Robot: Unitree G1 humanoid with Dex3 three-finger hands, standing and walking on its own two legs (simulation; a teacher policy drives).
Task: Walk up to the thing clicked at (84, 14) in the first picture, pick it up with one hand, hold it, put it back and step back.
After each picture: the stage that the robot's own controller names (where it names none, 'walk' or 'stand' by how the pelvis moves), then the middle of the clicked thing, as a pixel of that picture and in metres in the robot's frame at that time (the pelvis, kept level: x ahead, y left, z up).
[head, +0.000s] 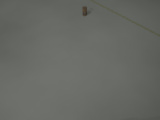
stand; (84, 11) +1.96 +0.01 -0.72
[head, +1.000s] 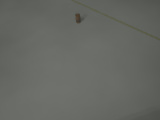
walk; (78, 18) +1.82 +0.25 -0.72
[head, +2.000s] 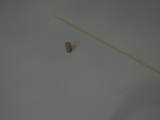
walk; (68, 47) +1.27 +0.29 -0.72
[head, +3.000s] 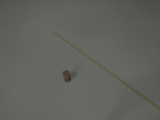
walk; (66, 76) +0.89 +0.25 -0.71
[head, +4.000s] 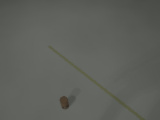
walk; (64, 103) +0.61 +0.23 -0.71
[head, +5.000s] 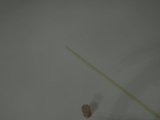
walk; (86, 111) +0.50 +0.11 -0.68
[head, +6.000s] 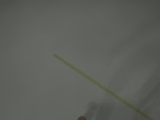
stand; out of the picture +0.40 +0.10 -0.71
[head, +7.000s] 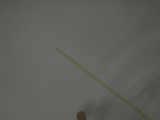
stand; (81, 118) +0.41 +0.06 -0.71
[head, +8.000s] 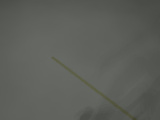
stand; out of the picture +0.41 +0.05 -0.72
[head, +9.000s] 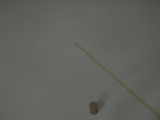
stand; (93, 108) +0.51 +0.02 -0.71
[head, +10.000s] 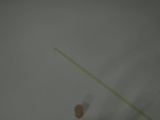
stand; (78, 111) +0.51 +0.06 -0.71
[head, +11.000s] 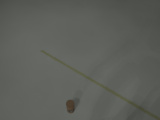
walk; (70, 106) +0.60 +0.10 -0.71
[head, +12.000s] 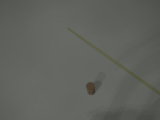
walk; (90, 88) +0.59 +0.08 -0.69
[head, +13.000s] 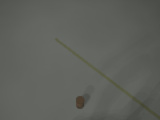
stand; (80, 102) +0.53 +0.06 -0.70
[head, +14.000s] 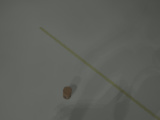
walk; (67, 93) +0.55 +0.05 -0.69
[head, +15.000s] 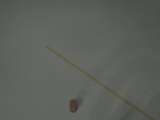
stand; (73, 106) +0.58 +0.06 -0.71
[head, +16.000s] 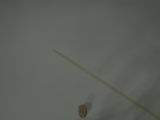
stand; (82, 111) +0.52 +0.05 -0.72
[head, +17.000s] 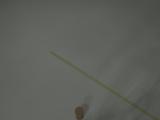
stand; (79, 113) +0.51 +0.08 -0.73
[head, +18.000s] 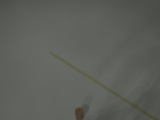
stand; (79, 114) +0.50 +0.08 -0.73
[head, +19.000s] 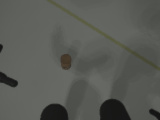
go down; (65, 62) +0.56 +0.07 -0.48
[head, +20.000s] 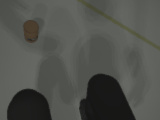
go down; (31, 32) +0.60 +0.11 -0.34
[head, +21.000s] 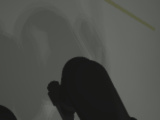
close in; out of the picture +0.59 +0.18 -0.27
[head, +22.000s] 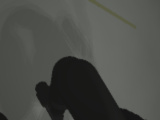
close in; out of the picture +0.59 +0.19 -0.28
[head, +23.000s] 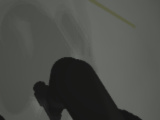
close; out of the picture +0.58 +0.19 -0.30
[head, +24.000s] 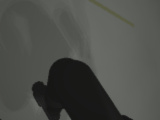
close; out of the picture +0.58 +0.19 -0.30
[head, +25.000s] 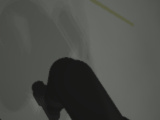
close; out of the picture +0.58 +0.19 -0.30
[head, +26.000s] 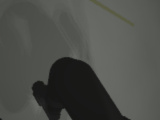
close; out of the picture +0.58 +0.19 -0.30
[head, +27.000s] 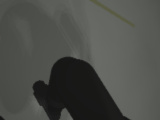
close; out of the picture +0.58 +0.19 -0.30
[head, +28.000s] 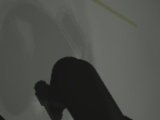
close; out of the picture +0.58 +0.19 -0.29
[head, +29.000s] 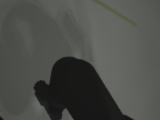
close; out of the picture +0.59 +0.19 -0.29
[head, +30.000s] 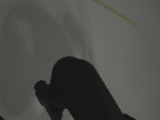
close; out of the picture +0.59 +0.19 -0.29
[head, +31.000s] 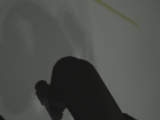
close in; out of the picture +0.58 +0.19 -0.29
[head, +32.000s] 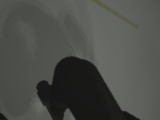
close in; out of the picture +0.58 +0.19 -0.29
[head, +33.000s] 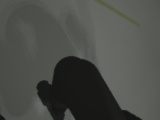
close in; out of the picture +0.59 +0.19 -0.29
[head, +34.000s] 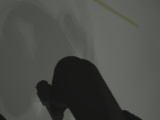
close in; out of the picture +0.58 +0.19 -0.29
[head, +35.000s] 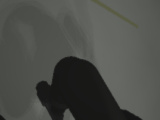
close in; out of the picture +0.58 +0.19 -0.29
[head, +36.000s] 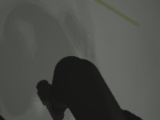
close in; out of the picture +0.58 +0.19 -0.29
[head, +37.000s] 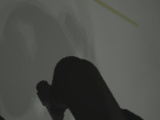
close in; out of the picture +0.59 +0.19 -0.29
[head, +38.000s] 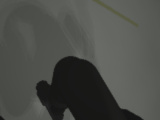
close in; out of the picture +0.59 +0.19 -0.29
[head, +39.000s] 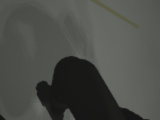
close in; out of the picture +0.59 +0.19 -0.29
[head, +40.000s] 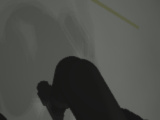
close in; out of the picture +0.59 +0.19 -0.29
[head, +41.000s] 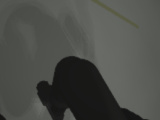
close in; out of the picture +0.59 +0.19 -0.29
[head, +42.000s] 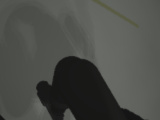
close in; out of the picture +0.59 +0.19 -0.29
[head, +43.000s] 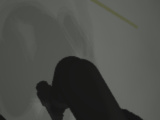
close in; out of the picture +0.58 +0.19 -0.29
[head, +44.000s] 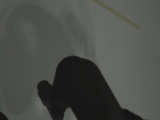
close; out of the picture +0.58 +0.18 -0.29
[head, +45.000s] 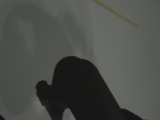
close; out of the picture +0.58 +0.19 -0.29
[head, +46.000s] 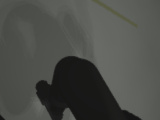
close; out of the picture +0.58 +0.19 -0.29
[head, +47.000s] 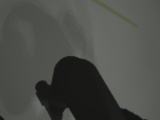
close; out of the picture +0.58 +0.19 -0.29
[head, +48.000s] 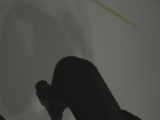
close; out of the picture +0.58 +0.19 -0.29
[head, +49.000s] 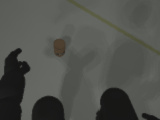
stand; (59, 48) +0.59 +0.07 -0.42
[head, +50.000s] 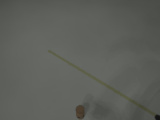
stand; (80, 112) +0.53 +0.04 -0.66
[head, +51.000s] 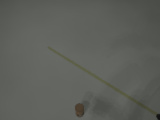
stand; (79, 110) +0.51 +0.05 -0.66
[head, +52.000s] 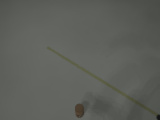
stand; (79, 110) +0.51 +0.04 -0.66
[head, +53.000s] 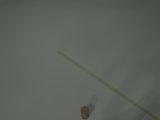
stand; (84, 113) +0.53 +0.05 -0.72
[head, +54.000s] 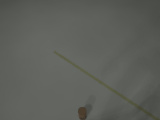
stand; (82, 113) +0.51 +0.07 -0.73
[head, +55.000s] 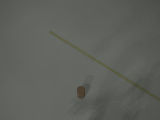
walk; (81, 92) +0.56 +0.05 -0.71
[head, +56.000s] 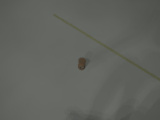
walk; (81, 64) +0.85 +0.00 -0.70
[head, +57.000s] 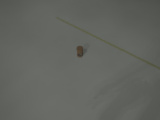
stand; (79, 51) +1.19 +0.09 -0.71
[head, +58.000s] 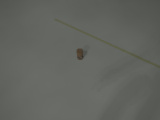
stand; (80, 54) +1.13 +0.09 -0.71
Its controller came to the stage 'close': yes
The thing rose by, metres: 0.00
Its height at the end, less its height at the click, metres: +0.00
